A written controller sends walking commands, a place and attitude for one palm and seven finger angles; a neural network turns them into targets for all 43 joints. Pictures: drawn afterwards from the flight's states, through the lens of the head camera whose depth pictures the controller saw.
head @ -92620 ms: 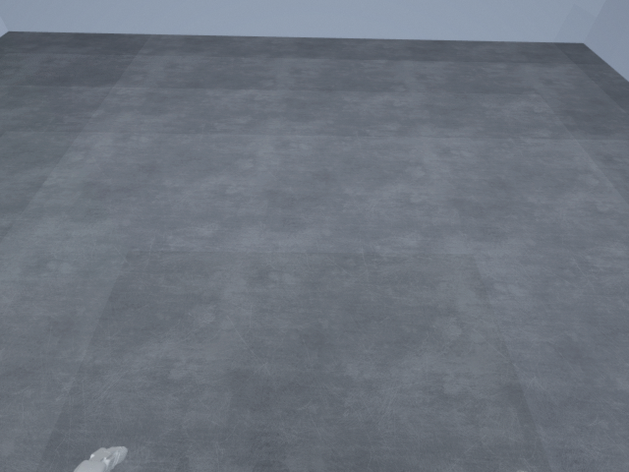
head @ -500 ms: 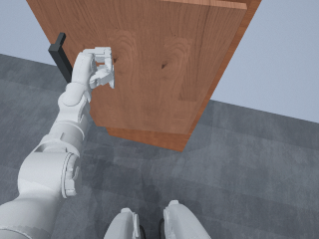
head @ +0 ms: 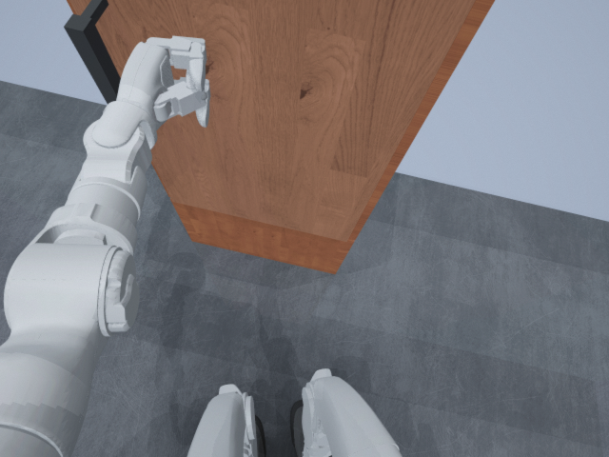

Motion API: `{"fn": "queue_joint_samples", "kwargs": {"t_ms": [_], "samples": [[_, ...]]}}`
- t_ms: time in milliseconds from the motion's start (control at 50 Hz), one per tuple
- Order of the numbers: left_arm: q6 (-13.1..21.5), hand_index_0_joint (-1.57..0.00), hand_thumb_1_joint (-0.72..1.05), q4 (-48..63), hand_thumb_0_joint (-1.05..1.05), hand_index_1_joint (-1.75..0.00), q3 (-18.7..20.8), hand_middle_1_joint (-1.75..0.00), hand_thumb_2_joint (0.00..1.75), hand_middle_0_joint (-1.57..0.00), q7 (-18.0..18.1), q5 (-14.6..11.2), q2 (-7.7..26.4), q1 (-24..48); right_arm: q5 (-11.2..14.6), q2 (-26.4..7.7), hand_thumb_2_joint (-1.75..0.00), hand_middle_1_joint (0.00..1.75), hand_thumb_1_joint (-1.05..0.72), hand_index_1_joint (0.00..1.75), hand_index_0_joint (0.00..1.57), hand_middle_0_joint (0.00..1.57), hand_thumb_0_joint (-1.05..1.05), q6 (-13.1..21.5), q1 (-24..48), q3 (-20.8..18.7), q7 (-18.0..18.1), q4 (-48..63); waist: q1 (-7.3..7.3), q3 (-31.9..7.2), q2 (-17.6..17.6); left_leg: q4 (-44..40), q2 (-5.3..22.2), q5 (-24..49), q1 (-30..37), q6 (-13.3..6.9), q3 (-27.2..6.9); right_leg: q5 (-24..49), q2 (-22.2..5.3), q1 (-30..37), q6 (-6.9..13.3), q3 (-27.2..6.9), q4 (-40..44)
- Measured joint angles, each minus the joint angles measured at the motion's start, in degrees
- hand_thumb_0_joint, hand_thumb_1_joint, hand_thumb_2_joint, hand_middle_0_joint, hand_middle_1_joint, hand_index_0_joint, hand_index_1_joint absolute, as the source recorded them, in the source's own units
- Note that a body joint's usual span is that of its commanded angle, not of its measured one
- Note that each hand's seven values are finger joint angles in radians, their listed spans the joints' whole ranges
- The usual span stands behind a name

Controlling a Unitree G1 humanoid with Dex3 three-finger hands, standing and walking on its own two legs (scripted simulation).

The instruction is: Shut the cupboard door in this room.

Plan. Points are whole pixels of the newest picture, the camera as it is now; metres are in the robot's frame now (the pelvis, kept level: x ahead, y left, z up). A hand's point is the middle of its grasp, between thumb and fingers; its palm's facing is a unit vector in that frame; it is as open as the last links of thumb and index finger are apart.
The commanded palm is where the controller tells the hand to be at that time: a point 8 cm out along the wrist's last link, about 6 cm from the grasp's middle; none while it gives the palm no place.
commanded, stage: push the door shut along its arc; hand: left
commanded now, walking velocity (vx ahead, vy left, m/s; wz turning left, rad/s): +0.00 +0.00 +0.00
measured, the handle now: (115, 69) +0.60 +0.16 +0.08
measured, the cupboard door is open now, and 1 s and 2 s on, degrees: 0 0 0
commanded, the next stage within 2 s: pull the fist back off the door in 0.02 s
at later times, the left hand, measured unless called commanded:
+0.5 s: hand (227, 96) +0.54 +0.03 +0.08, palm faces +0.12 -0.99 -0.08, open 3.1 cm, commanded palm +0.51 +0.07 +0.08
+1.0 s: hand (226, 149) +0.47 +0.04 +0.07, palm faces +0.10 -0.99 -0.03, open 3.1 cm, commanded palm +0.45 +0.08 +0.08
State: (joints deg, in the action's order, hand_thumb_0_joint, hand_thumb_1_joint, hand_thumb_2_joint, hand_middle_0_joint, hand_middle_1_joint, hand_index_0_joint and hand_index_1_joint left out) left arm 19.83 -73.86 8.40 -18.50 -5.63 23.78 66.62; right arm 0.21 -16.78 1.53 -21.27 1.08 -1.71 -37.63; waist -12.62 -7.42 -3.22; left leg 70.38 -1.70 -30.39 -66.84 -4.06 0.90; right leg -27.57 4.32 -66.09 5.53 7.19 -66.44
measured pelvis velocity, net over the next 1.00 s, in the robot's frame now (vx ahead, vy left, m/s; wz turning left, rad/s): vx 0.02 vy -0.01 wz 0.00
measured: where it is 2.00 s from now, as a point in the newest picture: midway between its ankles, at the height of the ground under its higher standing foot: outside the picture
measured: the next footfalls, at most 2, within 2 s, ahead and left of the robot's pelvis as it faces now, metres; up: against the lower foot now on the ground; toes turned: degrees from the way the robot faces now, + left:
none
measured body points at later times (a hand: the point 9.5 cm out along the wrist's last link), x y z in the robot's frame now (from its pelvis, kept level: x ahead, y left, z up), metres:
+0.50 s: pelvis -0.01 +0.00 +0.00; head +0.14 +0.01 +0.42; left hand +0.53 +0.08 +0.08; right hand -0.04 -0.24 -0.12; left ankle +0.02 +0.08 -0.63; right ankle +0.03 -0.07 -0.63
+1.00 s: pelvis +0.02 -0.01 +0.03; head +0.13 -0.02 +0.46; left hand +0.46 +0.09 +0.08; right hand +0.07 -0.27 -0.10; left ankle +0.02 +0.08 -0.63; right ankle +0.03 -0.07 -0.63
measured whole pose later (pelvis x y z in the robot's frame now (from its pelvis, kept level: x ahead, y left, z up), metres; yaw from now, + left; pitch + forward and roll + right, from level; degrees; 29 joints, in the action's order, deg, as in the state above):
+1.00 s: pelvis +0.02 -0.01 +0.03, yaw +0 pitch +22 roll +0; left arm 32.9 -55.9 4.8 18.6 1.4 2.6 38.3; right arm -3.7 -14.9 -1.5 -19.1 -2.8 -7.2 -36.1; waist -6.6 -9.3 -2.2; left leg 61.8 -2.2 -29.6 -54.2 -3.3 3.1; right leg -27.7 4.4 -55.4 5.5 3.9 -61.1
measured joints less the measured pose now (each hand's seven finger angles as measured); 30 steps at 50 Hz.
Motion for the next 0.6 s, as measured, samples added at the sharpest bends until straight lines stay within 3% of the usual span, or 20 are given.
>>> {"fn": "queue_joint_samples", "kwargs": {"t_ms": [80,160,200,300,360,400,440,480,540,600], "samples": [[-0.3,-1.3,0.95,-0.6,0.01,-1.5,-0.3,-1.5,1.0,-1.3,-1.5,0.1,0.4,1.6,-0.2,0.0,-0.9,0.3,-0.91,0.3,0.2,0.2,0.0,0.5,-0.3,0.0,0.1,-0.6,0.08,-0.1,0.0,1.1,0.0,-0.3,-1.5,0.0,-0.2,-0.3,-0.1,-1.4,0.0,0.3,-1.0],[-1.2,-1.3,0.91,-1.4,-0.01,-1.5,-0.3,-1.5,1.02,-1.3,-0.5,0.4,0.0,3.1,-0.6,0.2,-0.9,0.3,-0.91,0.3,0.2,0.2,0.0,1.0,-0.6,0.0,0.1,-1.2,0.28,-0.4,0.0,2.1,-0.1,-0.3,-2.8,-0.1,-0.5,-0.4,-0.3,-2.5,0.0,0.8,-1.7],[-0.8,-1.3,0.84,-1.3,-0.02,-1.5,1.3,-1.5,1.0,-1.3,5.9,0.6,-2.8,2.8,-1.4,0.4,-0.9,0.3,-0.91,0.3,0.2,0.2,0.0,1.3,-1.5,-0.3,-0.5,-1.1,0.89,-1.1,-0.4,2.3,-0.3,-0.2,-3.6,0.0,-0.7,-0.3,-0.4,-3.0,-0.1,1.0,-1.8],[1.2,-1.31,0.76,-1.1,-0.06,-1.5,5.7,-1.5,0.97,-1.3,26.4,1.4,-10.3,1.3,-4.0,1.5,-0.9,0.3,-0.91,0.3,0.2,0.2,0.0,1.4,-1.7,-0.6,-3.6,-1.3,1.06,-2.1,-0.4,1.5,-0.6,0.4,-3.4,-0.1,-0.3,0.1,-0.8,-3.1,-0.5,0.5,-1.5],[4.3,-1.31,0.8,-1.3,-0.06,-1.5,6.4,-1.5,0.96,-1.3,37.0,5.8,-12.9,0.5,-5.7,2.3,-0.9,0.3,-0.91,0.3,0.2,0.2,0.0,1.8,-1.5,-0.9,-5.6,-1.4,0.34,-2.8,-0.6,1.2,-0.5,0.6,-3.6,-0.2,0.0,0.4,-0.7,-3.4,-0.6,0.2,-1.3],[6.5,-1.3,0.84,-1.9,-0.04,-1.5,6.0,-1.5,0.96,-1.3,40.8,9.7,-13.0,-0.2,-6.4,2.7,-0.9,0.3,-0.91,0.3,0.2,0.2,0.0,1.8,-1.4,-1.1,-6.7,-1.6,-0.38,-3.1,-0.7,1.2,-0.3,0.5,-3.5,-0.2,0.4,0.4,-0.5,-3.5,-0.6,-0.2,-1.4],[8.2,-1.3,0.89,-2.6,-0.01,-1.5,5.5,-1.5,0.98,-1.3,42.1,12.5,-12.3,-0.9,-6.6,3.1,-0.9,0.3,-0.91,0.3,0.2,0.2,0.0,1.6,-1.4,-1.2,-7.2,-2.0,-1.05,-3.1,-0.8,1.0,-0.2,0.4,-3.0,-0.2,0.7,0.4,-0.3,-3.3,-0.5,-0.5,-1.5],[9.0,-1.3,0.93,-3.3,-0.01,-1.5,5.5,-1.5,0.98,-1.3,41.5,13.5,-11.4,-1.5,-6.3,3.2,-0.9,0.3,-0.91,0.3,0.2,0.2,0.0,1.1,-1.7,-1.3,-7.4,-2.2,-1.41,-2.9,-0.9,0.5,0.0,0.4,-2.1,-0.2,1.1,0.4,-0.2,-2.6,-0.5,-1.0,-1.2],[8.5,-1.3,0.94,-3.4,-0.01,-1.5,5.9,-1.5,0.98,-1.3,39.4,12.2,-10.8,-2.7,-5.5,3.1,-0.9,0.3,-0.91,0.3,0.2,0.2,0.0,0.2,-2.8,-1.2,-7.0,-2.2,-1.31,-2.4,-1.0,-1.3,0.1,0.7,0.1,-0.3,1.6,0.8,0.0,-0.8,-0.5,-1.7,0.2],[7.7,-1.3,0.93,-1.7,-0.01,-1.5,6.9,-1.5,0.96,-1.3,37.5,9.0,-11.5,-5.3,-4.8,2.8,-0.9,0.3,-0.91,0.3,0.2,0.2,0.0,-0.5,-4.3,-1.3,-6.6,-1.9,-0.48,-2.2,-0.9,-3.7,0.2,1.2,3.0,-0.1,2.2,1.2,0.3,1.7,-0.5,-2.6,2.2]]}}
